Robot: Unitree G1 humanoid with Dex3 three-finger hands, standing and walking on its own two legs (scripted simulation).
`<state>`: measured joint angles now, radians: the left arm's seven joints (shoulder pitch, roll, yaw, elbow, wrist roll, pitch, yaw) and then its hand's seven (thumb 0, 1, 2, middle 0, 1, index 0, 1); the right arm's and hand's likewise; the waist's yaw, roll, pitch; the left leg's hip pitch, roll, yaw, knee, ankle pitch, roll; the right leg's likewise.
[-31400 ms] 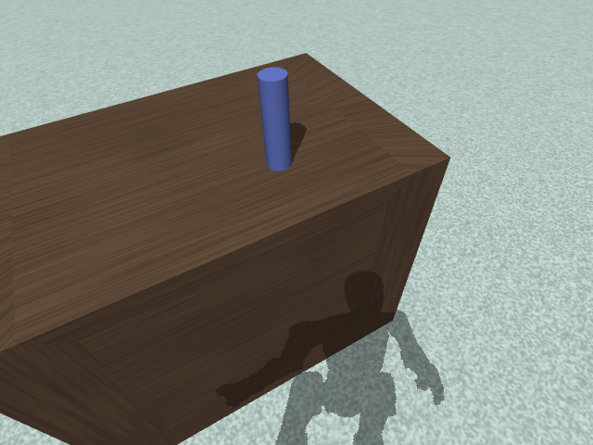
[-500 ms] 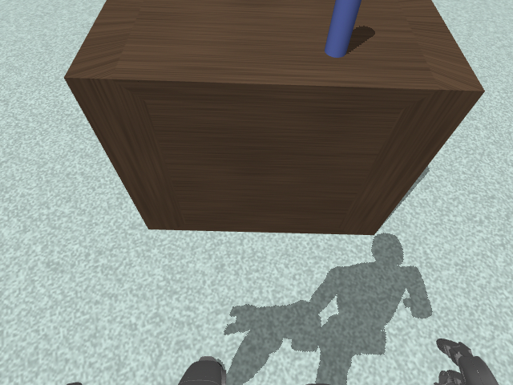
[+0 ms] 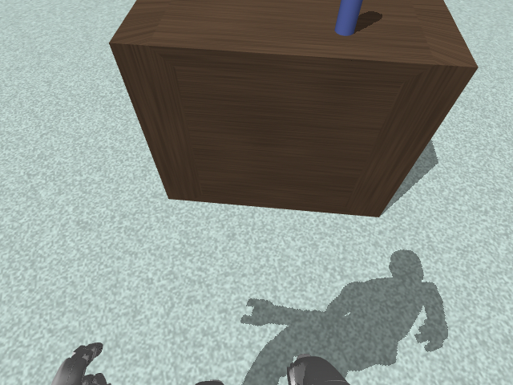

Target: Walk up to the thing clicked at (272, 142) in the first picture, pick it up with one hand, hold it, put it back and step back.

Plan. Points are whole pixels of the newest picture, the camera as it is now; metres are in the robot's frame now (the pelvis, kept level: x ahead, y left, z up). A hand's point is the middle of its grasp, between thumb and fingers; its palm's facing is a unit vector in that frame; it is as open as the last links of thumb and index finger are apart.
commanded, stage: step back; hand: right
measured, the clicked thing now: out of the picture +1.00 -0.23 +0.09
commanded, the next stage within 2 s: stand in 1.36 s
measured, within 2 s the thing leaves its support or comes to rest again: neither
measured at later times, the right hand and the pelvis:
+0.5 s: hand out of the picture -0.05 -0.30 -0.17, palm faces -0.07 +0.93 -0.35, open 7.3 cm; pelvis -0.12 -0.03 +0.00, yaw +0 degrees
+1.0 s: hand out of the picture -0.02 -0.29 -0.15, palm faces -0.09 +0.92 -0.37, open 7.3 cm; pelvis -0.10 -0.02 +0.01, yaw +2 degrees
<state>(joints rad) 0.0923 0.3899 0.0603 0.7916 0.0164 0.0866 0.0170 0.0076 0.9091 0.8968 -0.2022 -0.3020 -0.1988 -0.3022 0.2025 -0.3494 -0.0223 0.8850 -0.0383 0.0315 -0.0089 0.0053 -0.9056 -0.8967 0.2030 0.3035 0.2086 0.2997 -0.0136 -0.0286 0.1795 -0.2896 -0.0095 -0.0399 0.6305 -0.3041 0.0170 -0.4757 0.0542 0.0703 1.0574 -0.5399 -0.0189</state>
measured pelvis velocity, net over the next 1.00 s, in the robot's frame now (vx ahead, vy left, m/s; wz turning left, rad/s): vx -0.10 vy -0.02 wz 0.03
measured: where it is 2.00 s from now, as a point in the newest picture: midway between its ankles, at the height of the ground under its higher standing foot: outside the picture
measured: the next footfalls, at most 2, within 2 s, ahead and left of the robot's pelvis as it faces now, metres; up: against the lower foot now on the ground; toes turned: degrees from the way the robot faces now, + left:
right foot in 0.20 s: -0.05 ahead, -0.14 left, +0.00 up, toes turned -1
left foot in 0.52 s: -0.08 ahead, +0.11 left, +0.00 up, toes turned -1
